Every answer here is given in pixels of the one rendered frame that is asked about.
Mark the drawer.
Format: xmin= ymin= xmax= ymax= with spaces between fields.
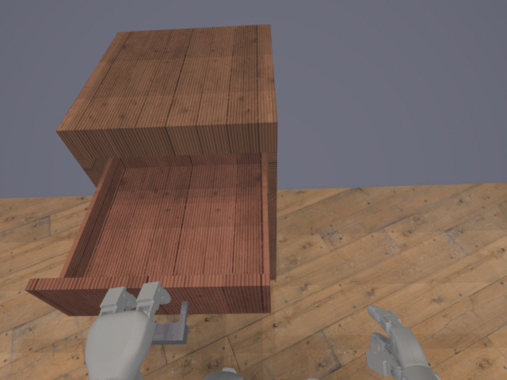
xmin=25 ymin=152 xmax=271 ymax=316

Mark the right robot hand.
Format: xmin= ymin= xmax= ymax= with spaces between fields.
xmin=366 ymin=305 xmax=429 ymax=380

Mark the handle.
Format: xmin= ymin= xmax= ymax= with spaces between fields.
xmin=125 ymin=301 xmax=189 ymax=344

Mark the left robot shin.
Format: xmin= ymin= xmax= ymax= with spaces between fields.
xmin=222 ymin=367 xmax=237 ymax=374

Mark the cabinet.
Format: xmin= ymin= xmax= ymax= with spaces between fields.
xmin=56 ymin=25 xmax=277 ymax=279

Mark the left robot hand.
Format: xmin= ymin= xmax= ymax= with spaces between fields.
xmin=85 ymin=281 xmax=171 ymax=380

